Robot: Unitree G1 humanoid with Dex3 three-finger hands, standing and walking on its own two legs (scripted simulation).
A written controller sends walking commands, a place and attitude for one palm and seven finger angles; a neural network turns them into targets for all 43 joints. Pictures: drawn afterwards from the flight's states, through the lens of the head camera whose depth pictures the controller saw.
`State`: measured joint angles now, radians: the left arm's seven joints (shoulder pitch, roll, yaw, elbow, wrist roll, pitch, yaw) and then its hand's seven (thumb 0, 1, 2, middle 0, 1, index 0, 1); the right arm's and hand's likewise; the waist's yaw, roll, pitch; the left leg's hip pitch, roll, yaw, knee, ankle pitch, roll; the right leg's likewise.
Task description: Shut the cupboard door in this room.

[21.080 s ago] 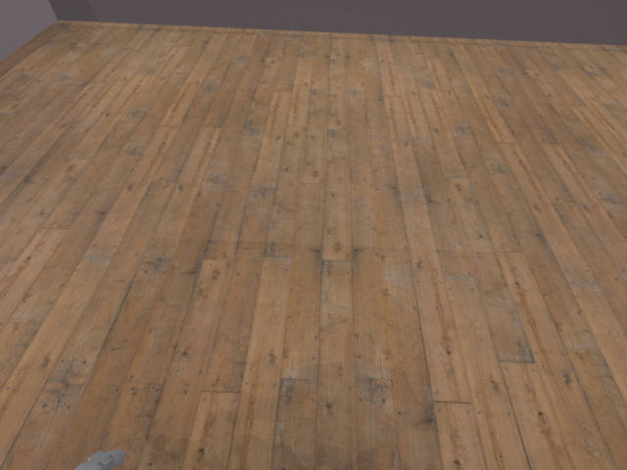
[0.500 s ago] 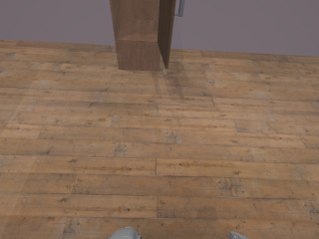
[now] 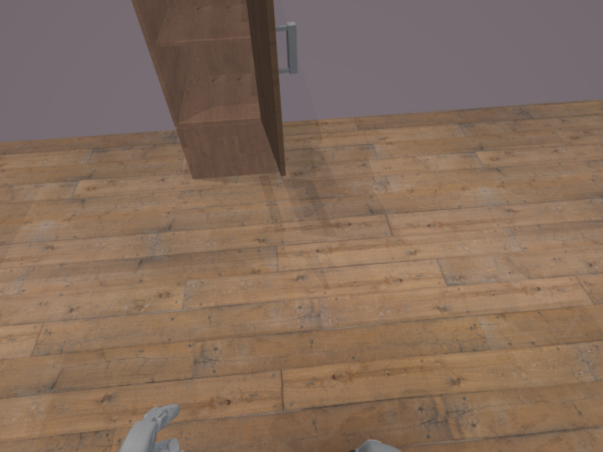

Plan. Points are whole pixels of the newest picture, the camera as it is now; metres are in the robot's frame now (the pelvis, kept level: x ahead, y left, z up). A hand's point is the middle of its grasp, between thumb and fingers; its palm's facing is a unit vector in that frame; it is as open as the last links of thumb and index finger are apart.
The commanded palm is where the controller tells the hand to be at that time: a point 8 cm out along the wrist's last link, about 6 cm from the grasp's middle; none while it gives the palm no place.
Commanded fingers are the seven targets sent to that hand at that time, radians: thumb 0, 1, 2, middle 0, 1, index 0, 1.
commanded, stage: turn or walk to find it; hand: left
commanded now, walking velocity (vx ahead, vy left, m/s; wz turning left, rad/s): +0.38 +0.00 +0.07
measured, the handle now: (284, 50) +1.09 +0.06 +0.00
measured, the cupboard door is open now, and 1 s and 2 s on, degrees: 100 100 100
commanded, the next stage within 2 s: stand and wait in 0.48 s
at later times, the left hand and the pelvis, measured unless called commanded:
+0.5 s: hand out of the picture +0.13 +0.19 -0.17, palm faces +0.15 -0.98 -0.12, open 7.4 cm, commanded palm none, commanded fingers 0.00 0.90 0.90 -0.20 -0.30 -0.20 -0.30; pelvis +0.21 +0.04 +0.00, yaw +2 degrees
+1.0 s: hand (215, 281) +0.44 +0.18 -0.15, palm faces +0.06 -0.98 -0.20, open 7.3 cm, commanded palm none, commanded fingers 0.00 0.90 0.90 -0.20 -0.30 -0.20 -0.30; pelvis +0.36 +0.01 +0.01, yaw +3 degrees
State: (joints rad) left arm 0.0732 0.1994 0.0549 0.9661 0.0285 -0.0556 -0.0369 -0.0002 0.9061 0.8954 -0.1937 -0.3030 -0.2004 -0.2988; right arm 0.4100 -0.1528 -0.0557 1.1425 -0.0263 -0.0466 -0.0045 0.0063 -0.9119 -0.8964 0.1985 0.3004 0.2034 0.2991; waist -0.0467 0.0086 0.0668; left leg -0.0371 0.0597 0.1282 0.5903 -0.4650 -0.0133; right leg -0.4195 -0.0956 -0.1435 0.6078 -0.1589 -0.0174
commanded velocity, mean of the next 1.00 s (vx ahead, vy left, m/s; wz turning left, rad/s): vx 0.17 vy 0.00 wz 0.02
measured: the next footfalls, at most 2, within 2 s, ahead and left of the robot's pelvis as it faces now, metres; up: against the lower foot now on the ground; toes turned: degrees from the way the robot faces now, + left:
left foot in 0.44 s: +0.38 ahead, +0.15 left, +0.00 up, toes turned +8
right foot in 0.86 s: +0.45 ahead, -0.09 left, +0.00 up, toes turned -6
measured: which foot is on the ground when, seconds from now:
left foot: down 0.00-0.00, up 0.02-0.42, down 0.44-1.00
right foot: down 0.00-0.44, up 0.46-0.84, down 0.86-1.00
